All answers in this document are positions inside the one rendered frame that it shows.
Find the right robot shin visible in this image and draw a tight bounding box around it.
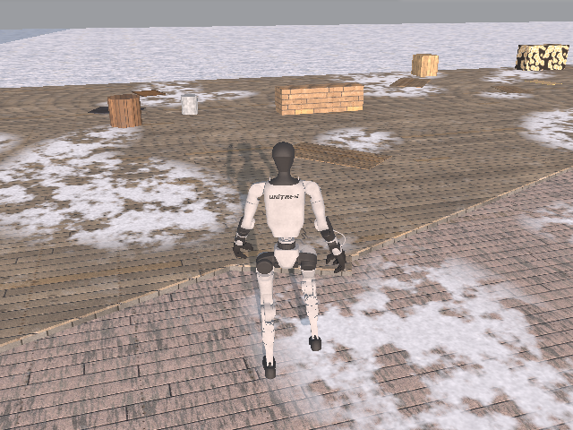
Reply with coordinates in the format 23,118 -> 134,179
304,279 -> 319,340

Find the robot right forearm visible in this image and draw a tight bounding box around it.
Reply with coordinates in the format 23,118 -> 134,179
321,217 -> 342,255

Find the robot right thigh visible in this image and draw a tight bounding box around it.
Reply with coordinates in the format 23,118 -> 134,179
298,248 -> 317,296

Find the left robot hand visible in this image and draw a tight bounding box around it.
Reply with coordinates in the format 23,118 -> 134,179
233,242 -> 253,259

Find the robot right upper arm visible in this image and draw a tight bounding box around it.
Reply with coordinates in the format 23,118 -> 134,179
303,180 -> 329,231

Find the robot left forearm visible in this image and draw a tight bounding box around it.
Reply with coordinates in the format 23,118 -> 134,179
235,216 -> 250,245

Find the right robot hand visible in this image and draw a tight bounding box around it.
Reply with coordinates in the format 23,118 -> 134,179
326,246 -> 346,273

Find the robot left upper arm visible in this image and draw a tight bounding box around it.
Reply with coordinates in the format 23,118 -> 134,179
241,181 -> 266,229

